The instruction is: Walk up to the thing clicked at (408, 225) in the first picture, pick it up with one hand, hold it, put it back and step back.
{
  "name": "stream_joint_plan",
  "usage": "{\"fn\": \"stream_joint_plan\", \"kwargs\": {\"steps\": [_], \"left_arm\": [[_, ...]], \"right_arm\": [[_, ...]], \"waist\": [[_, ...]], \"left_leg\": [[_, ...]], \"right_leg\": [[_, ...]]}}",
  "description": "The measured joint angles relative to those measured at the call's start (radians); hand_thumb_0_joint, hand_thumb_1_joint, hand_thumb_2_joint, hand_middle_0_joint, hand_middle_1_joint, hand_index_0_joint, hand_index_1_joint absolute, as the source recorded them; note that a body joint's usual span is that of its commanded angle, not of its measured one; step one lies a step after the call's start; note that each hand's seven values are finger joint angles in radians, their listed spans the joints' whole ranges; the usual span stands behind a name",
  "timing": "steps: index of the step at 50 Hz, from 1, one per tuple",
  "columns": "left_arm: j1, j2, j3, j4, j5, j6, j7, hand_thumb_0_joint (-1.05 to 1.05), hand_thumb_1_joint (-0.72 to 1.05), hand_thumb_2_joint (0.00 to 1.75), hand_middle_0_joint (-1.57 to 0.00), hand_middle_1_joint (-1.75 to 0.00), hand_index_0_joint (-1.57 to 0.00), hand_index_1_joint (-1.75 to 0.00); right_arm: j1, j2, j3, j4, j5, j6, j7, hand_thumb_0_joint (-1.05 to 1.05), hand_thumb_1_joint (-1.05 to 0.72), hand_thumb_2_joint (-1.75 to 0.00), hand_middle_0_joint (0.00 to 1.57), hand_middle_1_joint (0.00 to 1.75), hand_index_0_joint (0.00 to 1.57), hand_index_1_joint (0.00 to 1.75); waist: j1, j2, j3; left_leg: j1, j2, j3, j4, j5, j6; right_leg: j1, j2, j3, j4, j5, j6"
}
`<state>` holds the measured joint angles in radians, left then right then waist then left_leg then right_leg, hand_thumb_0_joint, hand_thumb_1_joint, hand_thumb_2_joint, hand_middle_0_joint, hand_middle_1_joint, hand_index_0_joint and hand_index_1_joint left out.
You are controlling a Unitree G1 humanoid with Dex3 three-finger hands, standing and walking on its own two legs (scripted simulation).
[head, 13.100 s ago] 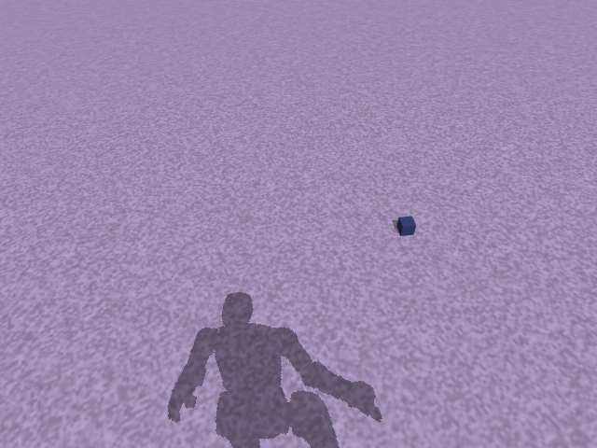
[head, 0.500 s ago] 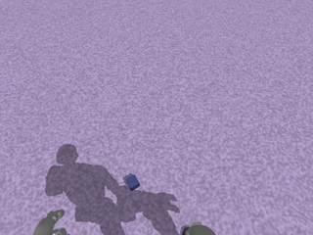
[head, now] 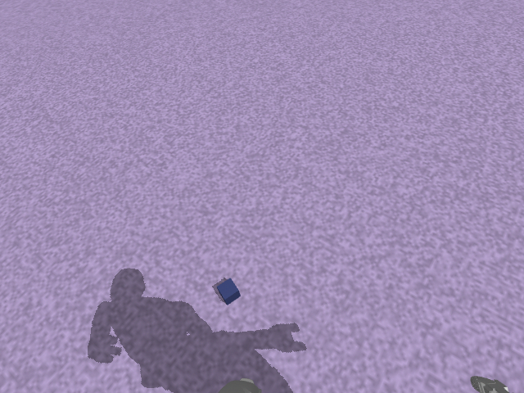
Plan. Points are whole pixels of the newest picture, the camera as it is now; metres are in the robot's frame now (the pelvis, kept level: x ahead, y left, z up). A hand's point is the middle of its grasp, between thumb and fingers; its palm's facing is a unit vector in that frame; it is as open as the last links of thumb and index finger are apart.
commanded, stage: walk up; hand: left
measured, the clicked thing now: (228, 291) +0.55 +0.22 -0.73
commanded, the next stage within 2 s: stand in 1.26 s
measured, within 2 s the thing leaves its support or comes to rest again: neither
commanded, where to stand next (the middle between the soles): +0.21 +0.01 m, yaw +2 degrees
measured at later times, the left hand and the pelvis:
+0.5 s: hand out of the picture -0.06 +0.25 -0.15, palm faces -0.02 -0.92 -0.39, open 7.4 cm; pelvis -0.13 -0.03 +0.00, yaw +0 degrees
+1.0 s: hand out of the picture -0.08 +0.24 -0.13, palm faces +0.06 -0.93 -0.37, open 7.4 cm; pelvis -0.15 -0.04 +0.01, yaw +3 degrees
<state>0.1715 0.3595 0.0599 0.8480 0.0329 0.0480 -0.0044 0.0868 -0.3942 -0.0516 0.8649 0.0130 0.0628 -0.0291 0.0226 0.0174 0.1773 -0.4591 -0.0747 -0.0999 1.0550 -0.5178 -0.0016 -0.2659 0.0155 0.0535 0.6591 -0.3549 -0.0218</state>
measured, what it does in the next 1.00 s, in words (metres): walks backwards: left foot, then right foot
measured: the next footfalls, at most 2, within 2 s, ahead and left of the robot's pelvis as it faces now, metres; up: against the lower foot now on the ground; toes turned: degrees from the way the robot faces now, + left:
left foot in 0.20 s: -0.04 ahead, +0.12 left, +0.00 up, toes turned +1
right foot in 0.50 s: -0.12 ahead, -0.15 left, +0.00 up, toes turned +3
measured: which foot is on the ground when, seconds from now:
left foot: up 0.00-0.18, down 0.20-0.54, up 0.56-0.78, down 0.80-1.00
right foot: down 0.00-0.20, up 0.22-0.48, down 0.50-1.00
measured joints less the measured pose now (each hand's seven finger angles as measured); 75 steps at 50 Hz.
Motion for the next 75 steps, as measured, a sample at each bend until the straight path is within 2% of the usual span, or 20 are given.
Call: {"fn": "stream_joint_plan", "kwargs": {"steps": [4, 7, 9, 11, 14, 16, 18, 20, 23, 25, 26, 29, 33, 38, 41, 42, 45, 47, 50, 75], "left_arm": [[-0.010, -0.006, -0.001, -0.041, 0.008, 0.005, 0.011, 0.00, 0.90, 0.89, -0.21, -0.30, -0.20, -0.30], [-0.033, 0.003, 0.001, -0.083, 0.010, 0.006, 0.016, 0.00, 0.90, 0.89, -0.21, -0.30, -0.20, -0.30], [-0.047, 0.014, 0.000, -0.106, 0.002, 0.009, 0.014, 0.00, 0.90, 0.89, -0.21, -0.30, -0.20, -0.30], [-0.068, 0.033, 0.004, -0.107, -0.006, 0.017, 0.013, 0.00, 0.90, 0.89, -0.21, -0.30, -0.20, -0.30], [-0.066, 0.033, 0.009, -0.076, -0.007, 0.035, 0.019, 0.00, 0.91, 0.89, -0.20, -0.30, -0.20, -0.30], [-0.050, 0.038, 0.013, -0.060, -0.014, 0.036, 0.018, 0.00, 0.91, 0.89, -0.20, -0.30, -0.20, -0.30], [-0.029, 0.040, 0.018, -0.047, -0.016, 0.028, 0.010, 0.00, 0.91, 0.89, -0.20, -0.30, -0.20, -0.30], [-0.002, 0.042, 0.020, -0.031, -0.014, 0.016, 0.000, 0.00, 0.91, 0.89, -0.20, -0.30, -0.20, -0.30], [0.037, 0.045, 0.015, 0.005, -0.010, -0.001, -0.011, 0.00, 0.91, 0.89, -0.20, -0.30, -0.20, -0.30], [0.054, 0.042, 0.015, 0.038, -0.006, -0.020, -0.010, 0.00, 0.91, 0.89, -0.20, -0.30, -0.20, -0.30], [0.052, 0.028, 0.017, 0.059, -0.001, -0.028, -0.006, 0.00, 0.91, 0.89, -0.20, -0.30, -0.20, -0.30], [0.076, 0.005, 0.006, 0.082, 0.009, -0.041, -0.010, 0.01, 0.91, 0.89, -0.20, -0.30, -0.20, -0.30], [0.084, -0.023, -0.003, 0.094, 0.007, -0.059, -0.008, 0.01, 0.91, 0.89, -0.21, -0.30, -0.20, -0.30], [0.064, -0.018, -0.005, 0.081, 0.004, -0.074, -0.009, 0.01, 0.90, 0.89, -0.21, -0.30, -0.20, -0.30], [0.040, 0.001, -0.008, 0.080, -0.008, -0.062, -0.007, 0.01, 0.90, 0.89, -0.21, -0.30, -0.20, -0.30], [0.035, 0.007, -0.009, 0.085, -0.015, -0.057, -0.005, 0.01, 0.90, 0.89, -0.21, -0.30, -0.20, -0.30], [0.023, 0.020, -0.011, 0.109, -0.022, -0.050, -0.003, 0.01, 0.91, 0.89, -0.21, -0.30, -0.20, -0.30], [0.015, 0.022, -0.012, 0.124, -0.022, -0.058, -0.002, 0.01, 0.91, 0.89, -0.20, -0.30, -0.20, -0.30], [0.008, 0.014, -0.018, 0.140, -0.018, -0.073, -0.005, 0.01, 0.91, 0.89, -0.20, -0.30, -0.20, -0.30], [-0.100, -0.006, -0.057, 0.270, -0.025, -0.060, -0.002, 0.00, 0.91, 0.89, -0.20, -0.30, -0.20, -0.30]], "right_arm": [[0.031, -0.013, 0.007, -0.010, 0.002, -0.018, -0.007, 0.01, -0.90, -0.90, 0.20, 0.30, 0.21, 0.30], [0.050, -0.013, 0.007, -0.014, -0.010, -0.026, -0.007, 0.01, -0.90, -0.90, 0.20, 0.30, 0.21, 0.30], [0.060, -0.011, 0.004, -0.012, -0.019, -0.034, -0.005, 0.01, -0.90, -0.90, 0.20, 0.30, 0.21, 0.30], [0.056, 0.014, 0.001, 0.002, -0.034, -0.039, -0.002, 0.01, -0.90, -0.90, 0.20, 0.30, 0.21, 0.30], [0.069, 0.030, 0.012, 0.002, -0.041, -0.040, 0.015, 0.01, -0.90, -0.90, 0.20, 0.30, 0.21, 0.30], [0.077, 0.041, 0.017, 0.003, -0.046, -0.042, 0.013, 0.01, -0.90, -0.90, 0.20, 0.30, 0.21, 0.30], [0.082, 0.044, 0.017, -0.001, -0.047, -0.047, 0.012, 0.01, -0.90, -0.90, 0.21, 0.30, 0.21, 0.30], [0.082, 0.041, 0.013, -0.007, -0.049, -0.052, 0.014, 0.01, -0.90, -0.90, 0.21, 0.30, 0.21, 0.30], [0.082, 0.029, 0.009, -0.022, -0.054, -0.057, 0.022, 0.01, -0.89, -0.90, 0.21, 0.30, 0.21, 0.30], [0.080, 0.014, 0.008, -0.026, -0.052, -0.051, 0.027, 0.01, -0.89, -0.90, 0.21, 0.30, 0.21, 0.30], [0.075, 0.001, 0.004, -0.021, -0.048, -0.046, 0.027, 0.01, -0.89, -0.90, 0.21, 0.30, 0.21, 0.30], [0.091, -0.005, -0.002, 0.015, -0.032, -0.029, 0.022, 0.01, -0.90, -0.90, 0.20, 0.30, 0.21, 0.30], [0.125, -0.018, -0.003, 0.056, -0.018, -0.036, 0.024, 0.01, -0.90, -0.90, 0.20, 0.30, 0.20, 0.30], [0.150, -0.006, 0.001, 0.097, -0.028, -0.046, 0.036, 0.01, -0.90, -0.90, 0.20, 0.30, 0.20, 0.30], [0.143, 0.017, -0.003, 0.114, -0.035, -0.062, 0.038, 0.01, -0.90, -0.90, 0.20, 0.30, 0.20, 0.30], [0.138, 0.028, -0.001, 0.116, -0.037, -0.066, 0.038, 0.01, -0.90, -0.90, 0.20, 0.30, 0.20, 0.30], [0.128, 0.050, 0.010, 0.116, -0.037, -0.076, 0.045, 0.01, -0.90, -0.90, 0.20, 0.30, 0.21, 0.30], [0.119, 0.059, 0.019, 0.117, -0.034, -0.075, 0.047, 0.01, -0.90, -0.90, 0.20, 0.30, 0.21, 0.30], [0.101, 0.060, 0.027, 0.125, -0.026, -0.070, 0.046, 0.01, -0.90, -0.90, 0.20, 0.30, 0.21, 0.30], [-0.029, 0.051, 0.046, 0.223, -0.014, -0.080, 0.030, 0.01, -0.90, -0.90, 0.20, 0.30, 0.21, 0.30]], "waist": [[0.002, -0.008, -0.017], [-0.003, -0.015, -0.009], [-0.011, -0.023, -0.001], [-0.002, -0.076, 0.026], [-0.016, -0.070, 0.020], [-0.017, -0.071, 0.004], [-0.015, -0.066, -0.009], [-0.015, -0.061, -0.019], [-0.016, -0.052, -0.039], [-0.013, -0.037, -0.051], [-0.019, -0.002, -0.042], [-0.004, 0.014, -0.071], [0.001, 0.027, -0.094], [0.000, 0.021, -0.099], [-0.003, -0.012, -0.087], [-0.001, -0.027, -0.086], [-0.009, -0.035, -0.102], [-0.013, -0.031, -0.108], [-0.015, -0.013, -0.121], [-0.014, -0.023, -0.097]], "left_leg": [[0.043, -0.022, -0.005, 0.029, -0.014, -0.014], [0.128, 0.013, 0.029, -0.170, 0.001, -0.016], [0.200, 0.035, 0.060, -0.365, 0.104, -0.010], [0.219, 0.010, 0.088, -0.416, 0.160, 0.013], [0.195, 0.037, 0.074, -0.402, 0.177, 0.020], [0.192, 0.059, 0.072, -0.434, 0.208, 0.014], [0.183, 0.079, 0.072, -0.458, 0.235, 0.009], [0.174, 0.094, 0.076, -0.471, 0.253, 0.006], [0.150, 0.112, 0.091, -0.454, 0.258, 0.001], [0.120, 0.128, 0.097, -0.406, 0.244, -0.014], [0.108, 0.149, 0.078, -0.375, 0.233, -0.012], [0.084, 0.088, 0.000, -0.276, 0.079, -0.009], [0.094, 0.040, -0.024, -0.208, 0.060, -0.009], [0.181, 0.056, 0.027, -0.373, 0.076, -0.009], [0.247, 0.040, 0.057, -0.529, 0.257, -0.005], [0.251, 0.033, 0.066, -0.535, 0.266, -0.005], [0.245, 0.046, 0.067, -0.523, 0.247, -0.001], [0.247, 0.061, 0.061, -0.515, 0.239, -0.009], [0.248, 0.079, 0.048, -0.508, 0.233, -0.017], [0.333, 0.068, 0.054, -0.687, 0.326, -0.006]], "right_leg": [[-0.038, -0.020, -0.006, -0.024, 0.047, 0.004], [-0.078, -0.027, -0.029, -0.006, 0.064, 0.009], [-0.112, -0.033, -0.047, 0.036, 0.060, 0.015], [-0.141, -0.053, -0.016, 0.088, 0.058, 0.014], [-0.190, 0.039, 0.062, 0.310, -0.147, 0.009], [-0.210, 0.083, 0.093, 0.457, -0.163, 0.008], [-0.192, 0.087, 0.090, 0.495, -0.141, 0.016], [-0.139, 0.065, 0.077, 0.419, -0.133, 0.030], [-0.021, 0.014, 0.035, 0.171, -0.150, 0.036], [0.066, 0.001, 0.006, -0.031, -0.060, 0.023], [0.080, 0.023, -0.012, -0.052, -0.020, 0.017], [0.062, 0.022, -0.011, -0.031, -0.018, 0.000], [0.072, -0.004, -0.017, -0.069, 0.008, 0.005], [0.069, -0.030, -0.046, -0.082, 0.018, 0.015], [0.053, -0.060, -0.045, -0.042, -0.001, 0.030], [0.047, -0.064, -0.032, -0.030, -0.006, 0.027], [0.044, -0.042, -0.028, -0.024, -0.072, 0.009], [0.071, -0.029, -0.038, -0.081, 0.027, 0.015], [0.094, -0.012, -0.051, -0.120, 0.043, 0.018], [0.184, -0.028, -0.045, -0.308, 0.136, 0.038]]}}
